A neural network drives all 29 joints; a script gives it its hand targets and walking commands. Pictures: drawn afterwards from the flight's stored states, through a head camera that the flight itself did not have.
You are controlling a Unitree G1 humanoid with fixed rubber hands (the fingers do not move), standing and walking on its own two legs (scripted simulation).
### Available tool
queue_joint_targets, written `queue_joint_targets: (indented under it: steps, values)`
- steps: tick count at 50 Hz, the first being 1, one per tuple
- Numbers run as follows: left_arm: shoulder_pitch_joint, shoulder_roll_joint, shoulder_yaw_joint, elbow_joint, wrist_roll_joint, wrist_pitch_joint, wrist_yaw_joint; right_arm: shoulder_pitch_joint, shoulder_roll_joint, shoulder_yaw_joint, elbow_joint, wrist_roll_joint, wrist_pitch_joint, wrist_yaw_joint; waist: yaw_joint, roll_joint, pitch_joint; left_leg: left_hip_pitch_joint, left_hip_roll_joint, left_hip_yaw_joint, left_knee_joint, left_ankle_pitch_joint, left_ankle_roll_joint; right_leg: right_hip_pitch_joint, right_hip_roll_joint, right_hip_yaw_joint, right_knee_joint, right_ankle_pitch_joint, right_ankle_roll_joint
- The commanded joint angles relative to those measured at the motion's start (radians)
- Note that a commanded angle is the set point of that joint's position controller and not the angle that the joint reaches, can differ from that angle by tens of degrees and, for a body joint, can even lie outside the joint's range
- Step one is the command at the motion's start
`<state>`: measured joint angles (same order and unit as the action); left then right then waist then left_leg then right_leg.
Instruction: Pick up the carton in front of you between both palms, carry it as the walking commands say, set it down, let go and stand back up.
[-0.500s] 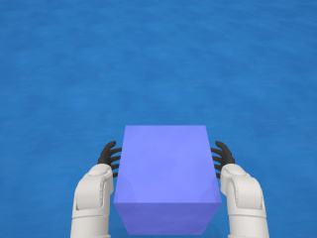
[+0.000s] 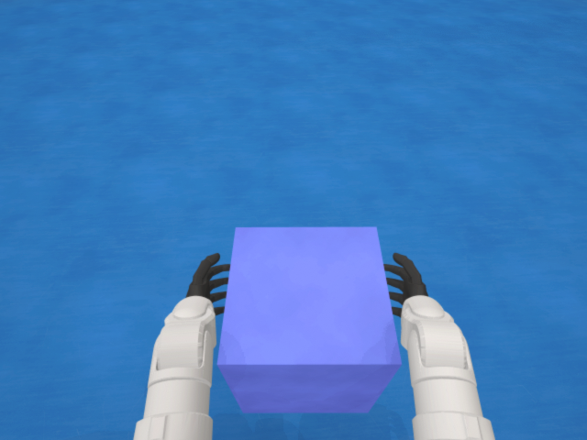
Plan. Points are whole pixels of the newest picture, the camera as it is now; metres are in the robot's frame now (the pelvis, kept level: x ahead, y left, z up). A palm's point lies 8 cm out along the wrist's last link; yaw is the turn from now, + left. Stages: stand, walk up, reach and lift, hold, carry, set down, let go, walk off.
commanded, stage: carry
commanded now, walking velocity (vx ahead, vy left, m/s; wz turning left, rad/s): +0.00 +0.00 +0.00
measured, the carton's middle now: (305, 325) +0.31 +0.00 -0.04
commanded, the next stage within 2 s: hold in 0.92 s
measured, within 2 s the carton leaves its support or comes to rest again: neither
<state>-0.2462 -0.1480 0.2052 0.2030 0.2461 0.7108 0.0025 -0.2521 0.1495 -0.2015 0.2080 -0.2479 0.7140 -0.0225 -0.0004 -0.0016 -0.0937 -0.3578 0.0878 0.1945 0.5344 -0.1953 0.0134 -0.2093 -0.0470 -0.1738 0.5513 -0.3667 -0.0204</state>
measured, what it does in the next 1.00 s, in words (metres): stands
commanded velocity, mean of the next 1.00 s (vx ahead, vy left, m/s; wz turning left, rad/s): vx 0.00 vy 0.00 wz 0.00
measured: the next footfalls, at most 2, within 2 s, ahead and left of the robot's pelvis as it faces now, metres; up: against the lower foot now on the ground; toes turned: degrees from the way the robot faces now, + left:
none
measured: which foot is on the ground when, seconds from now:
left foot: down 0.00-1.00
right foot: down 0.00-1.00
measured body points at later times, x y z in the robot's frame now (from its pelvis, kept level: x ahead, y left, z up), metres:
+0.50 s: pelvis -0.02 -0.01 +0.00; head -0.04 -0.01 +0.45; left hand +0.29 +0.14 +0.03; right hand +0.29 -0.16 +0.03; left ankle +0.05 +0.12 -0.73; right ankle -0.05 -0.09 -0.73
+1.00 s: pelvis -0.02 -0.02 +0.01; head -0.04 -0.02 +0.46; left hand +0.28 +0.13 +0.03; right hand +0.27 -0.17 +0.03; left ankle +0.05 +0.13 -0.73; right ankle -0.05 -0.09 -0.73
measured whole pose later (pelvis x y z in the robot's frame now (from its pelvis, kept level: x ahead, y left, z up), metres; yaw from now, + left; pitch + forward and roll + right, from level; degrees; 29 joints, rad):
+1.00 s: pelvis -0.02 -0.02 +0.01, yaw -4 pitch -3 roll +1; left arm -0.21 -0.14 0.19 0.14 0.25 0.73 0.01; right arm -0.25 0.15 -0.17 0.21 -0.25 0.71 -0.02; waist 0.03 -0.01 0.02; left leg -0.25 0.04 0.02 0.44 -0.13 0.00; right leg -0.15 0.00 -0.12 0.50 -0.31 -0.06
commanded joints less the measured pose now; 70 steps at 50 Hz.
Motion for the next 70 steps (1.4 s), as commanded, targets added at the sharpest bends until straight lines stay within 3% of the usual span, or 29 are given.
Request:
queue_joint_targets:
  steps: [1,9,46,47,48,50,52,54,57,60,64,67,70]
  values:
    - [-0.478,-0.861,-0.563,-0.075,-0.241,-0.012,-0.207,-0.472,0.894,0.567,-0.076,0.249,-0.011,0.216,0.002,0.001,-0.282,0.191,0.091,-0.107,-0.039,0.232,0.012,0.003,-0.114,0.099,-0.094,0.28,-0.008]
    - [-0.513,-0.868,-0.578,-0.101,-0.256,-0.015,-0.208,-0.506,0.904,0.582,-0.099,0.264,-0.013,0.216,0.0,0.001,-0.257,0.178,0.089,-0.11,-0.055,0.17,0.006,-0.021,-0.114,0.111,-0.116,0.231,-0.015]
    - [-0.498,-0.864,-0.575,-0.101,-0.254,-0.008,-0.21,-0.489,0.901,0.584,-0.103,0.264,-0.005,0.215,0.002,-0.005,-0.268,0.168,0.089,-0.093,-0.048,0.174,-0.008,-0.017,-0.114,0.117,-0.107,0.303,-0.023]
    - [-0.391,-0.885,-0.554,-0.13,-0.243,-0.01,-0.214,-0.404,0.921,0.553,-0.061,0.243,-0.022,0.221,0.023,-0.149,-0.08,0.428,-0.21,-0.234,-0.047,0.244,0.026,-0.079,0.028,0.345,-0.214,0.542,-0.013]
    - [-0.433,-0.846,-0.565,-0.174,-0.246,-0.025,-0.221,-0.381,0.906,0.519,-0.073,0.208,-0.047,0.209,-0.019,-0.121,-0.14,0.39,-0.19,-0.279,-0.071,0.292,0.025,0.023,0.048,0.342,-0.179,0.625,0.001]
    - [-0.46,-0.849,-0.596,-0.186,-0.269,-0.038,-0.232,-0.363,0.884,0.497,-0.067,0.19,-0.068,0.19,-0.032,-0.061,-0.194,0.274,-0.197,-0.277,-0.102,0.298,0.01,0.243,0.061,0.326,-0.17,0.682,0.006]
    - [-0.488,-0.86,-0.612,-0.172,-0.275,-0.047,-0.238,-0.405,0.911,0.505,-0.069,0.201,-0.075,0.188,-0.04,-0.045,-0.198,0.305,-0.2,-0.263,-0.113,0.243,0.006,0.245,0.073,0.309,-0.186,0.585,0.009]
    - [-0.499,-0.869,-0.595,-0.152,-0.262,-0.05,-0.239,-0.45,0.923,0.535,-0.071,0.219,-0.073,0.198,-0.006,-0.032,-0.171,0.266,-0.201,-0.261,-0.126,0.191,0.004,0.254,0.076,0.302,-0.192,0.504,0.012]
    - [-0.507,-0.895,-0.5,-0.058,-0.198,-0.053,-0.207,-0.594,0.918,0.561,-0.014,0.248,-0.081,0.244,0.079,-0.019,-0.124,0.3,-0.198,-0.254,-0.128,0.103,0.01,0.146,0.087,0.284,-0.196,0.29,0.017]
    - [-0.567,-0.927,-0.385,0.083,-0.135,-0.064,-0.19,-0.728,0.888,0.494,0.124,0.22,-0.113,0.293,0.113,-0.007,-0.049,0.324,-0.189,-0.24,-0.118,0.001,0.005,0.011,0.094,0.267,-0.194,0.068,0.002]
    - [-0.698,-0.947,-0.232,0.263,-0.055,-0.105,-0.188,-0.848,0.859,0.3,0.354,0.12,-0.196,0.326,0.088,0.008,0.0,0.341,-0.177,-0.234,-0.071,-0.089,-0.005,-0.176,0.106,0.256,-0.151,-0.056,-0.03]
    - [-0.759,-0.893,-0.106,0.338,0.017,-0.156,-0.164,-0.857,0.76,0.104,0.492,0.004,-0.257,0.314,0.056,0.027,0.02,0.264,-0.163,-0.248,-0.036,-0.111,-0.015,-0.26,0.132,0.246,-0.076,-0.048,-0.045]
    - [-0.787,-0.807,-0.028,0.342,0.065,-0.231,-0.133,-0.843,0.633,-0.029,0.543,-0.092,-0.326,0.288,0.037,0.026,-0.008,0.177,-0.164,-0.252,0.019,-0.041,-0.026,-0.349,0.149,0.239,-0.002,0.003,-0.051]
